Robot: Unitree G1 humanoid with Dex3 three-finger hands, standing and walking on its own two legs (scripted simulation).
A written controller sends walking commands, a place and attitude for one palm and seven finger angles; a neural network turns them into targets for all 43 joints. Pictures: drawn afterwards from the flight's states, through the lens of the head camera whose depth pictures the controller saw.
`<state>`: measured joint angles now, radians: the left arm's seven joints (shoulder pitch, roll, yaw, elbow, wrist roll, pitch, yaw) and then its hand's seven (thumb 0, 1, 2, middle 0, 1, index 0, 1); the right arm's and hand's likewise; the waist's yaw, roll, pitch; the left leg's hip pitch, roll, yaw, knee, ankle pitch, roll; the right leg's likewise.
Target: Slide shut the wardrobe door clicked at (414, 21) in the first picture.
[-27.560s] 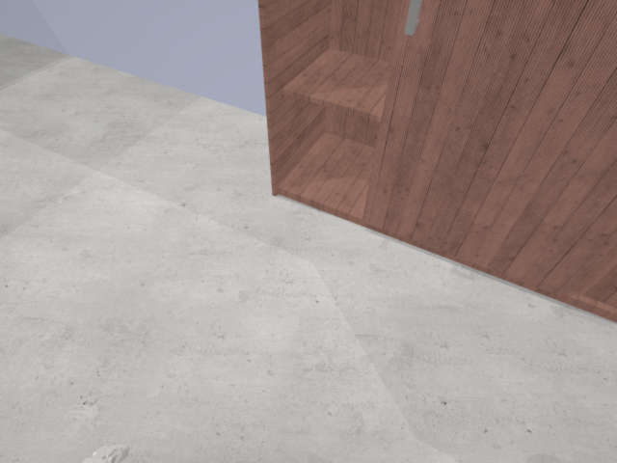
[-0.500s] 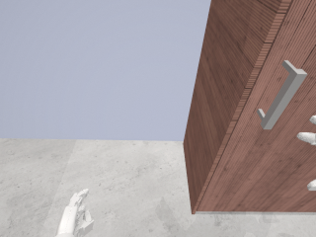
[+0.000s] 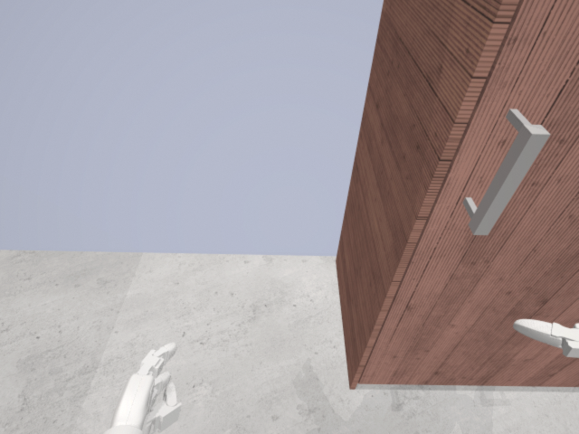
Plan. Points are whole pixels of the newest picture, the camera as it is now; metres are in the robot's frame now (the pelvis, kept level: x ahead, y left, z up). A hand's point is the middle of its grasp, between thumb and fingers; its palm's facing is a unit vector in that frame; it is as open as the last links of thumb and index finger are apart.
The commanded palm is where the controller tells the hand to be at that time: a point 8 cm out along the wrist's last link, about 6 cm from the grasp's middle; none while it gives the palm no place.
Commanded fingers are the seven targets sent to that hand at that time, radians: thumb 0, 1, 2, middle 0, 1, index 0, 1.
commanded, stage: draw the hand back to the body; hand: right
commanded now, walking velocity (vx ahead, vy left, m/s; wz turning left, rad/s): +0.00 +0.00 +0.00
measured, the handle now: (496, 175) +0.41 -0.30 +0.18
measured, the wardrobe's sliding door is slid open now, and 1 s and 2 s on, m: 0.00 0.00 0.00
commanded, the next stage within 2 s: step back with the hand held close in 0.88 s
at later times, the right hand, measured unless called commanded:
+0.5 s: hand (521, 292) +0.23 -0.25 +0.16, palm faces +0.44 +0.81 -0.38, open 8.8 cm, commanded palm +0.18 -0.28 +0.18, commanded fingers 0.00 -0.90 -0.90 0.20 0.30 0.20 0.30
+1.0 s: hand (499, 296) +0.23 -0.22 +0.16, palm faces +0.44 +0.81 -0.38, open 7.4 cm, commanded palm +0.18 -0.26 +0.18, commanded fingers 0.00 -0.90 -0.90 0.20 0.30 0.20 0.30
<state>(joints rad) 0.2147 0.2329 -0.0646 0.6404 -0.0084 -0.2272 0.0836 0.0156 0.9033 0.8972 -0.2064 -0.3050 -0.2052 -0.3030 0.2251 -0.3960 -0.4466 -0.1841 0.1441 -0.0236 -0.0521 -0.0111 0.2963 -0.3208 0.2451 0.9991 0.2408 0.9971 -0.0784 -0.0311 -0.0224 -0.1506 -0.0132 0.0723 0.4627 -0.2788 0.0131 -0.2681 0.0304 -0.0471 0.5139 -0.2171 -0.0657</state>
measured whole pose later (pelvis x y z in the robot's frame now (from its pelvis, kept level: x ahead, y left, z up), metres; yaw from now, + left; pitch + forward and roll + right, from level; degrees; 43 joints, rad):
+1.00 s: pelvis +0.03 +0.04 +0.01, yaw +1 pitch -4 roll +0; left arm 0.20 0.22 -0.02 0.65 0.01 -0.09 0.08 0.02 0.91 0.90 -0.21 -0.30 -0.20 -0.30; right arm 0.45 -0.34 -0.32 -0.35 0.08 -0.09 -0.11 0.02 -0.89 -0.90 0.21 0.30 0.21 0.30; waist -0.08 -0.05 -0.01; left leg -0.02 -0.05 0.06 0.35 -0.28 0.06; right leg -0.13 0.00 -0.05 0.41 -0.22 -0.02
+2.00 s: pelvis -0.08 -0.04 -0.01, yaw -2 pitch +0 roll +5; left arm 0.20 0.21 0.01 0.60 0.02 -0.10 0.08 0.02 0.90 0.90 -0.21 -0.30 -0.21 -0.30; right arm 0.43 -0.41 -0.42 -0.46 0.01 -0.24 -0.15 0.01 -0.89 -0.90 0.21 0.30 0.21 0.30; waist -0.01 -0.02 0.00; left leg -0.34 -0.09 -0.01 0.83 -0.39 0.00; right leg -0.45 0.01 -0.05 0.54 -0.10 -0.13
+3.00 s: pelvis -0.24 -0.12 +0.00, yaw +4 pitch +1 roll +1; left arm 0.28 0.13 -0.05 0.62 0.03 -0.03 0.05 0.01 0.90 0.90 -0.21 -0.31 -0.21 -0.30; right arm 0.56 -0.48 -0.42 -0.46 0.04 -0.11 -0.15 0.01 -0.89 -0.90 0.21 0.30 0.21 0.30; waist -0.02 0.00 -0.07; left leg -0.14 -0.04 0.11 0.41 -0.30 0.08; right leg -0.34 -0.03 -0.08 0.54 -0.25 0.00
